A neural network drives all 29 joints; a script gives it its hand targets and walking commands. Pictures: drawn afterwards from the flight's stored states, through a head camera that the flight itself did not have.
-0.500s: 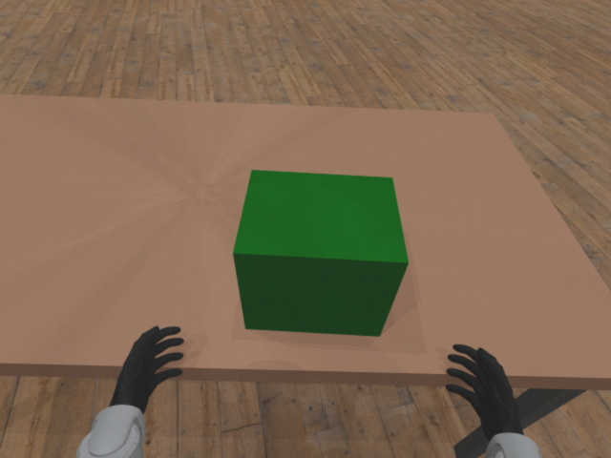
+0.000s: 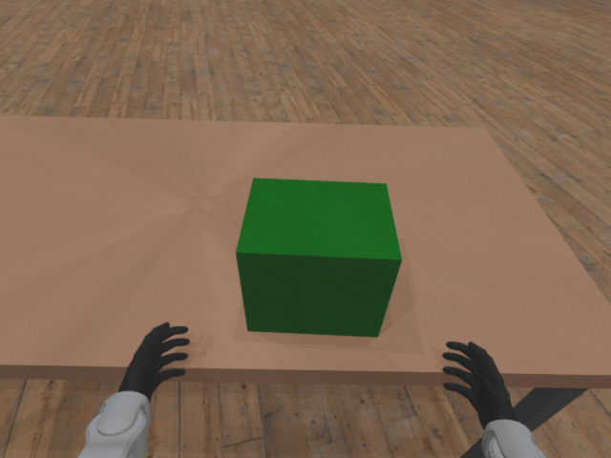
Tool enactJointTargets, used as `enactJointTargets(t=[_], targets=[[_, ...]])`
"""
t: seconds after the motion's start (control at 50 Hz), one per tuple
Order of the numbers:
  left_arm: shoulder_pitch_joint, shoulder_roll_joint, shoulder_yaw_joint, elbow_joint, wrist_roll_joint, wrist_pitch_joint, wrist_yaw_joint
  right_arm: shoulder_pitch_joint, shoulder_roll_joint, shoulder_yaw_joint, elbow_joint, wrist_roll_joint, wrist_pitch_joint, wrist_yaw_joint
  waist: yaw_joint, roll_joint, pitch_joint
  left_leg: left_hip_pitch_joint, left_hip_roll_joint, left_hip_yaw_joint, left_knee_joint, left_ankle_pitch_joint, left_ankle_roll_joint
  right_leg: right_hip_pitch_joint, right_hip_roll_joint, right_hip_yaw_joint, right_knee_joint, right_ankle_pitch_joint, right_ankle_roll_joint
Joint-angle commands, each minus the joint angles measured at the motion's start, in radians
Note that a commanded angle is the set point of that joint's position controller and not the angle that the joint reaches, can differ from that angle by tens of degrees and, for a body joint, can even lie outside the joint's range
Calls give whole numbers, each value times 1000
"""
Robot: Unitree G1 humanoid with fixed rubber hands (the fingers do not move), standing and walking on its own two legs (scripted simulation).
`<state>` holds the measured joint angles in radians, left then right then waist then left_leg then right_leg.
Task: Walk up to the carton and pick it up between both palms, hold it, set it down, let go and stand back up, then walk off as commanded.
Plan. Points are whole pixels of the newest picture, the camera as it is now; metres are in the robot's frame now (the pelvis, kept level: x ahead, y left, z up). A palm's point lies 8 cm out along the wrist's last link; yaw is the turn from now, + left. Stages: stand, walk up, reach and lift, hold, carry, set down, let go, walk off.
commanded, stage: stand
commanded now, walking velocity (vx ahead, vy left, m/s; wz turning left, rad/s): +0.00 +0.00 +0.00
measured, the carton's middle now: (316, 258) +0.43 -0.02 +0.03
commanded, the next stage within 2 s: walk off in 0.58 s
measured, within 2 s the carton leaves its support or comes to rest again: neither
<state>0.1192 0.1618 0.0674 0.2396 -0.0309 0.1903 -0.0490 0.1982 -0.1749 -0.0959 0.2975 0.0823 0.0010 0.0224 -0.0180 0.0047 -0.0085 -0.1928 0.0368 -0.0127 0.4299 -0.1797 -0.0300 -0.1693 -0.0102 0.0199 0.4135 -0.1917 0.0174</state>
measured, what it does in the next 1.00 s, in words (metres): lifts its left foot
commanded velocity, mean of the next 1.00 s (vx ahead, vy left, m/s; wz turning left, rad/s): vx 0.00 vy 0.00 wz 0.00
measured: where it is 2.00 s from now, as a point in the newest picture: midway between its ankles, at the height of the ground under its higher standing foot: outside the picture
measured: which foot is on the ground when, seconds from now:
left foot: down 0.00-0.88, up 0.90-1.00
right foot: down 0.00-1.00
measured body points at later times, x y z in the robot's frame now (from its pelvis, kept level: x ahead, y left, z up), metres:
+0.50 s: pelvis +0.00 +0.00 -0.01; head -0.02 +0.00 +0.44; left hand +0.24 +0.22 -0.01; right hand +0.21 -0.24 -0.01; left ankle +0.03 +0.14 -0.74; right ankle +0.03 -0.14 -0.74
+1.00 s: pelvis +0.00 +0.02 -0.02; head -0.04 +0.03 +0.43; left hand +0.24 +0.22 -0.01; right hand +0.21 -0.24 -0.01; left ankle -0.04 +0.13 -0.70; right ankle +0.03 -0.13 -0.74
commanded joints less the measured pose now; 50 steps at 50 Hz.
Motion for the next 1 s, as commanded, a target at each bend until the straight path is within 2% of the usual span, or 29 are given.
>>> enactJointTargets(t=[0.0,0.04,0.06,0.1,0.14,0.18,0.2,0.24,0.26,0.28,0.3,0.34,0.36,0.4,0.44,0.46,0.5,0.52,0.54,0.62,0.66,0.7,0.74,0.76,0.8,0.86,0.88,0.92,0.98], targets=[[-23,362,79,102,113,-146,48,62,-329,-20,138,-179,-8,-12,-6,-34,155,-159,-3,-16,-9,-449,42,-237,-50,90,-48,-476,-34],[-21,411,84,116,125,-163,44,69,-356,-30,125,-179,-10,-3,-9,-95,209,-146,-7,-2,5,-467,45,-349,-51,92,-68,-563,-36],[0,390,76,120,120,-172,45,111,-357,-26,123,-174,-22,2,-19,-54,175,-136,-3,-11,6,-499,55,-336,-37,73,-37,-541,-32],[34,358,66,144,114,-183,35,20,-352,-35,115,-165,-22,-2,32,-2,162,-194,12,-44,-32,-506,68,-254,-10,49,30,-406,-21],[-11,325,59,132,114,-203,36,39,-363,-27,122,-155,-27,1,18,21,161,-161,21,-44,-26,-372,66,-207,0,19,82,-209,-22],[7,337,64,143,114,-197,40,1,-406,-44,105,-160,-36,-1,23,83,161,-246,46,-81,-91,-527,68,-171,8,6,126,-214,-13],[50,337,63,152,106,-200,35,-10,-382,-38,104,-155,-34,-5,42,34,139,-268,66,-108,-105,-634,87,-165,14,-8,151,-291,-17],[117,362,79,171,110,-206,52,17,-404,-55,104,-169,-25,-3,57,86,203,-325,41,-97,-101,-640,80,-178,5,22,140,-320,-16],[86,402,80,162,123,-206,50,31,-421,-51,90,-158,-20,-5,31,48,206,-358,14,-80,-83,-680,59,-164,10,3,133,-395,-19],[78,383,83,150,121,-206,51,38,-413,-51,91,-161,-22,-1,26,113,260,-362,18,-76,-69,-685,64,-221,9,11,128,-406,-26],[121,384,88,155,117,-210,51,23,-400,-61,102,-160,-18,-6,53,48,225,-334,16,-54,-10,-607,67,-211,-16,68,75,-444,-45],[94,410,81,175,102,-217,44,28,-367,-54,84,-145,-15,0,29,-154,196,-228,-23,-9,116,-419,58,-274,-45,119,-15,-552,-62],[15,417,80,164,102,-221,44,54,-356,-50,108,-148,-23,-2,0,-101,198,-172,-63,46,178,-318,50,-294,-57,133,-51,-533,-69],[-5,435,93,139,99,-216,46,85,-363,-59,102,-153,-25,-6,-12,-115,217,-131,-64,64,175,-313,55,-365,-65,139,-99,-614,-64],[6,414,88,139,94,-204,48,108,-380,-49,107,-153,-32,-3,-23,-73,252,-160,-31,13,108,-436,67,-408,-49,99,-44,-624,-66],[14,403,84,140,102,-210,47,85,-395,-53,97,-152,-34,-2,1,-63,239,-220,-10,-47,46,-512,72,-336,-14,65,32,-550,-48],[32,385,83,155,97,-215,51,39,-410,-57,96,-167,-31,-21,23,112,207,-275,49,-121,-51,-614,94,-267,-3,35,144,-383,-22],[67,349,73,155,95,-214,47,-8,-401,-55,85,-156,-28,-15,43,140,184,-270,60,-136,-77,-631,97,-206,30,-18,210,-288,-19],[125,363,80,181,100,-219,46,-19,-389,-48,78,-148,-33,-14,78,130,186,-328,70,-162,-105,-635,103,-132,40,-41,231,-264,-43],[79,409,82,165,103,-226,52,10,-359,-56,90,-144,-27,-19,34,-34,243,-275,-10,-37,83,-403,67,-236,-33,98,46,-404,-70],[5,425,82,147,106,-226,49,42,-376,-63,92,-148,-23,-21,-5,-9,233,-237,-5,-30,79,-492,64,-318,-41,121,-6,-555,-66],[24,400,83,151,101,-218,44,81,-420,-75,90,-153,-34,-27,-5,56,279,-258,29,-104,-5,-562,87,-332,-16,61,102,-425,-51],[83,364,67,172,90,-223,47,-9,-419,-72,80,-156,-25,-29,46,97,194,-299,75,-128,-58,-662,89,-216,18,-7,170,-349,-31],[83,422,69,168,52,-205,35,-88,-415,-12,122,-116,-8,-12,50,114,235,-267,76,-79,24,-335,115,-220,16,64,146,-162,-64],[86,426,68,151,52,-204,37,-96,-395,-6,110,-115,-5,-15,46,60,227,-246,49,-49,103,-313,129,-235,-6,92,117,-119,-79],[21,503,79,129,61,-210,44,-55,-364,9,122,-102,10,-5,36,-157,221,-88,-81,57,579,-293,103,-487,-200,378,-132,-311,-197],[-16,523,84,131,62,-213,51,-3,-373,-3,137,-98,17,-5,12,-188,201,-40,-84,53,687,-256,98,-538,-224,407,-155,-323,-225],[-54,520,82,112,63,-214,61,24,-378,-5,147,-90,18,-10,0,-228,251,-41,-75,30,767,-245,113,-613,-237,389,-164,-234,-266],[-55,489,77,96,65,-202,62,45,-369,3,150,-82,23,-13,12,-234,260,-77,-27,15,615,-281,103,-542,-209,318,-87,-88,-219]])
